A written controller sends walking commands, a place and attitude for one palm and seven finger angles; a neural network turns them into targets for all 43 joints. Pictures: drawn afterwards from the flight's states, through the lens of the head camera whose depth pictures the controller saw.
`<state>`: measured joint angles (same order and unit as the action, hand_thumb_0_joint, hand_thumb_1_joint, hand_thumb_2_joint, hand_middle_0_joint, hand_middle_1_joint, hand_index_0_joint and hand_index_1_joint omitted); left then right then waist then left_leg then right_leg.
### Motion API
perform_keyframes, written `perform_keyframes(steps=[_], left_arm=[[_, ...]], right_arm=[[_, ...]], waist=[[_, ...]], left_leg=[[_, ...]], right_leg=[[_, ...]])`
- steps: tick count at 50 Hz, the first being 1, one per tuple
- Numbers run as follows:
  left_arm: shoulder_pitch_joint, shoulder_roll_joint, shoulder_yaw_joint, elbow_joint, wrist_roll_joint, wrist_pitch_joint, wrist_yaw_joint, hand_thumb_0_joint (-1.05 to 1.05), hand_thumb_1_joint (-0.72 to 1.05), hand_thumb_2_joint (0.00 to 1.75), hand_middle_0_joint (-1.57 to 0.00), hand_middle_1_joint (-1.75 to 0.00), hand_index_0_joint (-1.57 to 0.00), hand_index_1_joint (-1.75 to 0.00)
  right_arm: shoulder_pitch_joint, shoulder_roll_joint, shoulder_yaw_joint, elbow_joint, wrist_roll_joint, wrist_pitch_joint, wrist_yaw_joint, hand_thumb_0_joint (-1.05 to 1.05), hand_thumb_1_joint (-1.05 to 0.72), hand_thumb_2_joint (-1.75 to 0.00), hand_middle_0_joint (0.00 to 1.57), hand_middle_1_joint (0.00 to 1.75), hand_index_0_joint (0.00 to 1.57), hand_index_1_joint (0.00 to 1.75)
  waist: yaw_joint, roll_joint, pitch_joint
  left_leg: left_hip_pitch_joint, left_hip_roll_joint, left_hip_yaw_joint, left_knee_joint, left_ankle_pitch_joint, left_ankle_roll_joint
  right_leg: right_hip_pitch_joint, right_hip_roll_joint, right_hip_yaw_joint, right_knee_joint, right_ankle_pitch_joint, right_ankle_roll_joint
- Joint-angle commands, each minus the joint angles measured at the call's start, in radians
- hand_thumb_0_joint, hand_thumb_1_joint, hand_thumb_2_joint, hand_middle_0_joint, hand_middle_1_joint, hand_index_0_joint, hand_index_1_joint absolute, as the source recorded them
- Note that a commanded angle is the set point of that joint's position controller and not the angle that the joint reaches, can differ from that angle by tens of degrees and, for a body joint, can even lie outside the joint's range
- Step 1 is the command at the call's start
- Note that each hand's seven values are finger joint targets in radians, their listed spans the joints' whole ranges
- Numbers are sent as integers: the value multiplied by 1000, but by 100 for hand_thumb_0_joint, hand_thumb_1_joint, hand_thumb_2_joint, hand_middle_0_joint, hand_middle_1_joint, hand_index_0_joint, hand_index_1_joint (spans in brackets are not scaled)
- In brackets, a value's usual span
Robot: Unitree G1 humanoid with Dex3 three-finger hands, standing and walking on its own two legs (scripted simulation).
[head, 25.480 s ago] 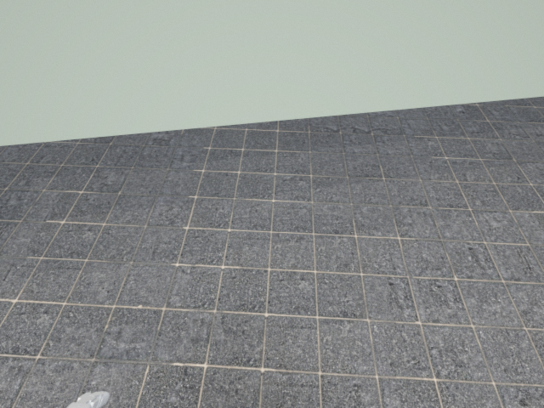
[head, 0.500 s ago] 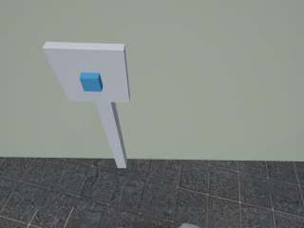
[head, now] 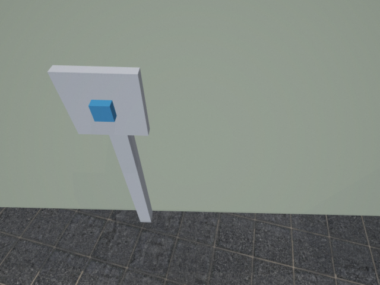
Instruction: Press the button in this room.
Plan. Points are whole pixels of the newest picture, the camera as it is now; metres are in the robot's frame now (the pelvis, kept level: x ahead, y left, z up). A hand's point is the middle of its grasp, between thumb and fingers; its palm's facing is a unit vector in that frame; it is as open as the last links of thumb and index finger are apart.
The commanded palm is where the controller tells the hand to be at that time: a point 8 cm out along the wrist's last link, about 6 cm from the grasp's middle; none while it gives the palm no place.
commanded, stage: come to a stop and stand still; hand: left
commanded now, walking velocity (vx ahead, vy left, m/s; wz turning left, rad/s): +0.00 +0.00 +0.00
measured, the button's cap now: (103, 110) +0.51 +0.27 +0.07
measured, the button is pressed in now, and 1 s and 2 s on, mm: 0 0 0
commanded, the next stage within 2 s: look again from close up in 0.10 s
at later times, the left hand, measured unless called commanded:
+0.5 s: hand out of the picture -0.02 +0.19 -0.18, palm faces +0.04 -0.98 -0.18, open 7.4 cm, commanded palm none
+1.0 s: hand out of the picture -0.06 +0.19 -0.19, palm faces +0.08 -0.99 -0.14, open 7.4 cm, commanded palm none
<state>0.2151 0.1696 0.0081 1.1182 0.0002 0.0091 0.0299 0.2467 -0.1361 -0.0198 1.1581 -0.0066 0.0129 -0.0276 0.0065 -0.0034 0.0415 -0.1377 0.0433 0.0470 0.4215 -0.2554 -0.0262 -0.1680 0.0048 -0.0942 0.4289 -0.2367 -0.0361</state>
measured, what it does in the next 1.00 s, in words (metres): stands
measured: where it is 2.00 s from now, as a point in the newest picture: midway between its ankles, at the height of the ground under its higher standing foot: outside the picture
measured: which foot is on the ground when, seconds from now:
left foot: down 0.00-1.00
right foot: down 0.00-1.00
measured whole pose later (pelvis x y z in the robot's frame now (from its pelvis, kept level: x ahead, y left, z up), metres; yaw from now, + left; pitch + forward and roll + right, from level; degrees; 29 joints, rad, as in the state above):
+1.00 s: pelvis -0.02 +0.04 -0.01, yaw +1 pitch -1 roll +0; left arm 0.40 0.12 0.00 1.10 0.02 0.00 0.02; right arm 0.37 -0.13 0.00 1.09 -0.02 0.01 -0.01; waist 0.01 -0.01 -0.01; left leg -0.23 -0.01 0.05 0.54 -0.29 0.04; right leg -0.24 -0.04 -0.07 0.53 -0.28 -0.01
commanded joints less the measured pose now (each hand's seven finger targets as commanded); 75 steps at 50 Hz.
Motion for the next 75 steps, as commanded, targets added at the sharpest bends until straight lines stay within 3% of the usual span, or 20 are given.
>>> perform_keyframes(steps=[1,9,10,11,12,13,17,20,25,38,42,45,51,57,59,61,62,64,66,75], left_arm=[[63,91,12,-22,6,-21,2,0,90,90,-20,-30,-20,-30],[114,71,8,-10,6,-30,4,0,90,90,-20,-30,-20,-30],[194,92,3,16,26,-60,45,0,90,90,-20,-30,-20,-30],[175,133,8,13,19,-73,41,0,90,90,-20,-30,-20,-30],[177,119,9,-17,14,-74,37,0,90,90,-20,-30,-20,-30],[157,102,8,-27,14,-68,31,0,90,90,-20,-30,-20,-30],[128,67,-1,-46,15,-39,17,0,90,90,-20,-30,-20,-30],[139,62,-3,-51,15,-31,13,0,90,90,-20,-30,-20,-30],[154,58,-2,-66,17,-23,9,0,90,90,-20,-30,-20,-30],[184,48,-3,-63,17,-27,7,0,90,90,-20,-30,-20,-30],[202,40,1,-55,27,-22,2,0,90,90,-20,-30,-20,-30],[232,36,10,-53,30,-24,-2,0,90,90,-20,-30,-20,-30],[261,43,23,-49,24,-41,-6,0,90,90,-20,-30,-20,-30],[270,16,22,-36,26,-52,-7,0,90,90,-20,-30,-20,-30],[275,-7,17,-28,25,-54,-2,0,90,90,-20,-30,-20,-30],[281,-9,12,-14,20,-53,8,0,90,90,-20,-30,-20,-30],[290,-2,14,-9,16,-53,13,0,90,90,-20,-30,-20,-30],[275,20,15,-7,8,-51,22,0,90,90,-20,-30,-20,-30],[249,36,17,-24,8,-45,26,0,90,90,-20,-30,-20,-30],[164,59,35,-103,13,-17,27,0,90,90,-20,-30,-20,-30]], right_arm=[[52,-80,-11,-27,-3,-16,-7,0,-90,-90,20,30,20,30],[86,-76,-7,-25,-2,-22,-8,0,-90,-90,20,30,20,30],[-13,-111,1,-88,-1,-45,6,0,-90,-90,20,30,20,30],[24,-79,8,-124,5,-44,7,0,-90,-90,20,30,20,30],[107,-59,9,-122,0,-46,4,0,-90,-90,20,30,20,30],[122,-68,6,-117,-1,-46,0,0,-90,-90,20,30,20,30],[100,-87,9,-122,-6,-36,-2,0,-90,-90,20,30,20,30],[103,-95,9,-134,-8,-34,1,0,-90,-90,20,30,20,30],[105,-109,8,-142,-11,-36,3,0,-90,-90,20,30,20,30],[127,-107,10,-120,-7,-40,5,0,-90,-90,20,30,20,30],[141,-116,4,-102,-14,-25,7,0,-90,-90,20,30,20,30],[135,-108,-1,-110,-17,-19,10,0,-90,-90,20,30,20,30],[157,-70,2,-108,-14,-39,10,0,-90,-90,20,30,20,30],[198,-78,1,-82,-6,-65,4,0,-90,-90,20,30,20,30],[204,-79,3,-68,-4,-70,-6,0,-90,-90,20,30,20,30],[206,-70,9,-60,0,-69,-20,0,-90,-90,20,30,20,30],[201,-65,11,-58,1,-69,-26,0,-90,-90,20,30,20,30],[180,-58,11,-61,5,-60,-31,0,-90,-90,20,30,20,30],[167,-60,3,-64,8,-51,-32,0,-90,-90,20,30,20,30],[118,-87,-19,-104,-2,-29,-23,0,-90,-90,20,30,20,30]], waist=[[-2,4,48],[-7,-10,46],[33,-9,43],[-22,-18,-34],[-32,-60,-164],[-33,-67,-193],[-18,14,28],[-12,-12,76],[0,30,92],[3,6,55],[1,22,85],[9,-1,134],[1,-37,101],[-9,41,83],[-2,67,52],[-1,36,15],[2,22,-6],[-1,-21,-16],[-3,-25,-26],[0,20,-67]], left_leg=[[-27,73,-62,-104,67,24],[-11,62,-55,-103,66,30],[-127,58,-1,127,92,2],[-98,41,-18,96,66,6],[-66,30,-28,78,10,23],[-57,27,-27,66,60,28],[-115,61,-72,1,114,45],[-175,55,-95,-44,-4,52],[-233,58,-134,-114,-131,61],[-214,60,-139,-134,-105,65],[-246,57,-144,-142,-338,78],[-295,42,-136,-112,-376,89],[-242,8,-89,-1,-252,87],[-155,61,-116,-2,-16,113],[-98,88,-116,15,268,121],[-48,78,-81,85,590,106],[-32,66,-63,111,672,90],[-37,49,-52,98,665,60],[-30,48,-51,78,648,54],[4,72,-73,54,608,69]], right_leg=[[-29,-128,130,-150,21,19],[-50,-131,141,-167,-1,16],[-2,-193,191,-78,559,43],[53,-245,174,-29,773,1],[114,-235,166,12,688,-20],[123,-211,139,28,619,-26],[-59,-130,109,-16,109,-8],[-80,-113,114,-45,-61,-3],[-57,-103,94,-28,-60,3],[-18,-110,84,-31,13,10],[-58,-91,68,-12,-211,2],[-86,-85,97,-16,-283,-11],[-101,-124,175,-47,-298,-52],[-101,-83,82,79,-52,-39],[-81,-69,43,135,105,-22],[-33,-87,61,130,293,-9],[-1,-104,78,122,418,-3],[47,-134,91,103,630,8],[63,-144,88,110,684,14],[19,-134,99,114,437,-1]])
